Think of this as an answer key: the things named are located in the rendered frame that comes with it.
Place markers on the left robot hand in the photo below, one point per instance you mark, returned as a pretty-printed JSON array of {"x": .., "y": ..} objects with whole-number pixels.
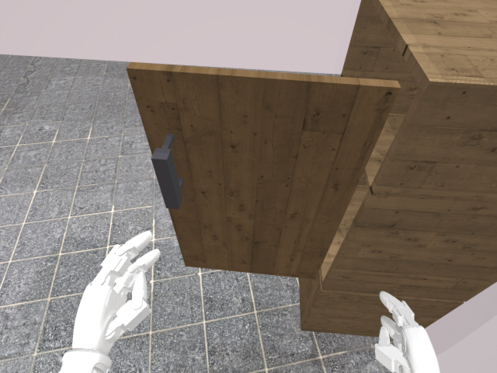
[{"x": 94, "y": 327}]

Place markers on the handle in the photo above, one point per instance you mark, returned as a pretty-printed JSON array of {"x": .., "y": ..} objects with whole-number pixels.
[{"x": 165, "y": 171}]

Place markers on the cupboard door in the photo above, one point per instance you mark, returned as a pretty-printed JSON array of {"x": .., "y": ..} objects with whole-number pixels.
[{"x": 269, "y": 160}]

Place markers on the robot left forearm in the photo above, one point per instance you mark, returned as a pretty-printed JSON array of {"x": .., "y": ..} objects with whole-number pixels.
[{"x": 85, "y": 361}]

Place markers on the right robot hand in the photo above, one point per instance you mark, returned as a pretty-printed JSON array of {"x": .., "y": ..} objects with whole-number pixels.
[{"x": 412, "y": 351}]

